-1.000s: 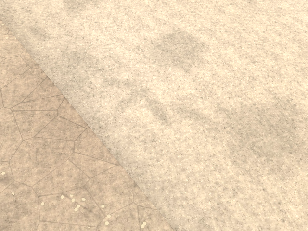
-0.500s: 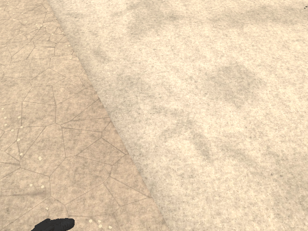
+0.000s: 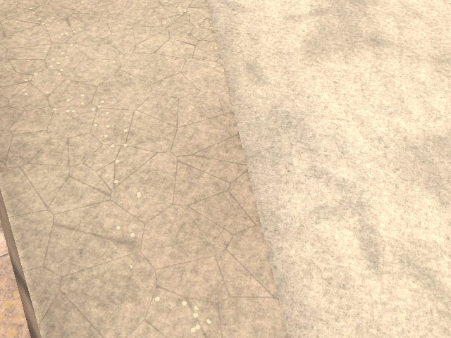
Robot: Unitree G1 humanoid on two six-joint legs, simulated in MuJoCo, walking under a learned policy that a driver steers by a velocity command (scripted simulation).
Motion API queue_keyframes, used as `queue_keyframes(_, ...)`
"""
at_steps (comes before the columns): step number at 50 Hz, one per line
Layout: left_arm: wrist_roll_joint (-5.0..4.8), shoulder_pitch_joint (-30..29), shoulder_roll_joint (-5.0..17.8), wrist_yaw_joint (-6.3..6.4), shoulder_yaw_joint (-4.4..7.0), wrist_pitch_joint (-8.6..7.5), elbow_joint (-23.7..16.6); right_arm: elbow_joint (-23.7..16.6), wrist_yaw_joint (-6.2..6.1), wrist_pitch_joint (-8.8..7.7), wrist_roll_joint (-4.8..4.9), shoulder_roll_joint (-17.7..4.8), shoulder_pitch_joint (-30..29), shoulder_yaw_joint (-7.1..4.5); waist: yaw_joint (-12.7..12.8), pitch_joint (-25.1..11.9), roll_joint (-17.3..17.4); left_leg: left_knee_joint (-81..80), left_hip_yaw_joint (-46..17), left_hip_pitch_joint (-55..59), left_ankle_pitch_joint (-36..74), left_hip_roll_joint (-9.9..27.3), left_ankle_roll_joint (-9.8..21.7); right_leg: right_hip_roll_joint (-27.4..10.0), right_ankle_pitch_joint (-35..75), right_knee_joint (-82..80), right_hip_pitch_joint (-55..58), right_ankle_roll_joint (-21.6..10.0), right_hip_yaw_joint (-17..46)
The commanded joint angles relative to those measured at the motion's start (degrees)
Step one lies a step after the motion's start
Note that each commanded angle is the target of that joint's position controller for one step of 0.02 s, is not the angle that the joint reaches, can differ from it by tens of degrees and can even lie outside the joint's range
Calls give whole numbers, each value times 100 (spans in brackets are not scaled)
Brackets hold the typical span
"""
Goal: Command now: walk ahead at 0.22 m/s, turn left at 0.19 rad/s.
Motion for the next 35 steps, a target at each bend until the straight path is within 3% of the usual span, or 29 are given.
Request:
queue_keyframes(1,-114,-645,764,-7,223,-185,-670,68,-35,-206,-15,-1148,980,-340,-656,191,1261,-1801,-2683,1532,-2019,1831,1361,-53,-264,1811,-2667,19,393)
queue_keyframes(2,-73,-558,775,12,246,-199,-646,79,-47,-253,31,-1043,797,-307,-548,367,1268,-1912,-2483,1345,-1916,1716,1240,-114,237,1761,-2726,-15,460)
queue_keyframes(5,-19,-321,501,-12,213,-350,-513,124,-108,-367,-26,-801,738,-228,-357,353,1007,-2054,-1837,1035,-939,1430,1087,-131,1431,1588,-2412,-22,430)
queue_keyframes(7,-17,-465,323,-29,134,-422,-549,145,-126,-414,-25,-803,761,-235,-361,363,867,-2063,-1384,905,-287,1286,1031,-131,1918,881,-2152,5,364)
queue_keyframes(10,-28,-941,130,-52,27,-470,-713,253,-124,-473,-2,-999,991,-291,-541,388,862,-2000,-1075,724,394,1281,999,-11,2182,-147,-1589,7,271)
queue_keyframes(13,-98,-1047,245,-98,37,-486,-805,374,-60,-509,75,-1144,1229,-340,-612,417,797,-1878,-1006,547,451,1375,1016,129,2155,-656,-1023,-103,182)
queue_keyframes(15,-124,-904,347,-118,71,-498,-863,408,-40,-531,119,-1179,1190,-351,-470,474,873,-1778,-1123,479,326,1503,969,153,2018,-907,-646,-278,196)
queue_keyframes(17,-136,-230,465,-87,167,-499,-711,467,-50,-538,144,-1115,1088,-315,-65,364,775,-1204,-985,336,908,1379,790,348,1964,-1358,298,-480,38)
queue_keyframes(18,-157,523,688,-18,293,-506,-520,502,-44,-551,112,-918,1072,-242,317,-14,570,-141,-677,95,1473,1117,621,264,1862,-1505,1240,-688,193)
queue_keyframes(19,-112,1535,1144,38,401,-511,-389,345,-48,-595,-66,-495,1015,-71,635,-856,-480,1983,-166,-832,488,579,311,-953,1501,-1862,2652,-1040,1737)
queue_keyframes(20,-14,1926,1587,-53,457,-532,-322,222,-49,-734,86,-239,1594,-3,339,-1587,-1955,3735,-355,-2482,-1555,-221,43,-1963,-393,-2957,3873,-1861,4874)
queue_keyframes(21,-39,1656,978,-105,294,-568,-338,365,-47,-806,217,-856,1346,-155,329,-967,-1017,4409,-781,-3168,-1351,76,78,-1927,-950,-3281,3531,-1798,4983)
queue_keyframes(22,-61,1272,750,-106,212,-583,-387,258,-32,-832,236,-1029,805,-201,263,-307,-525,4428,-661,-3419,-793,355,181,-1803,-522,-3217,2964,-1629,4109)
queue_keyframes(23,-32,870,660,-116,167,-582,-468,261,-36,-834,142,-882,597,-155,107,-69,-25,4247,-537,-3217,-232,595,173,-1551,331,-3230,2395,-1538,3423)
queue_keyframes(24,12,587,556,-144,136,-579,-510,256,-24,-809,38,-832,528,-165,-42,81,34,3969,-514,-3008,144,757,137,-1285,1127,-3320,1938,-1500,2894)
queue_keyframes(26,49,321,452,-157,103,-626,-491,344,22,-683,41,-730,756,-160,-291,4,-256,3813,-437,-2518,555,896,77,-987,2040,-3545,1437,-1445,2189)
queue_keyframes(28,17,399,455,-136,92,-658,-339,334,-6,-596,7,-660,678,-146,-345,70,-213,3682,-349,-2613,891,883,-19,-845,2998,-3640,1320,-1429,1615)
queue_keyframes(31,-19,686,501,-65,92,-601,-95,157,-26,-598,-63,-543,94,-90,-221,230,-115,2985,-223,-2996,1531,855,-174,-744,3865,-3700,1421,-1390,1139)
queue_keyframes(33,-26,750,484,-17,63,-558,15,47,3,-649,-63,-430,-304,-27,-115,304,-125,2097,-100,-2833,2076,788,-200,-599,3933,-3734,1367,-1295,845)
queue_keyframes(35,-60,889,604,16,78,-543,123,-66,52,-695,-43,-327,-774,43,68,383,-149,1308,54,-2594,2484,688,-193,-606,3666,-3828,1393,-1258,754)
Velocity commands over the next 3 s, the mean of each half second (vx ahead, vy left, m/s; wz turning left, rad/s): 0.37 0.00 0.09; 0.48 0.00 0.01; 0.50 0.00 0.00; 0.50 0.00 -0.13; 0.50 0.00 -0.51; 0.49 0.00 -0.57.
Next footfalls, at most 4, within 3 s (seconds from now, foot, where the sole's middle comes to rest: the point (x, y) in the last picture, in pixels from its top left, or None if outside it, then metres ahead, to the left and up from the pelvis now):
0.36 right None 0.25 -0.14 -0.77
0.92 left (210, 300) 0.61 0.07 -0.77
1.32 right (270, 250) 0.80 -0.12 -0.77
1.86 left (203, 180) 1.08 0.13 -0.77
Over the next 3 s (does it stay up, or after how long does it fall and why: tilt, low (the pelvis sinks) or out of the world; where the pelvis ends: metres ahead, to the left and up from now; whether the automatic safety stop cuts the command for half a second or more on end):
stays up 1.49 -0.08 -0.15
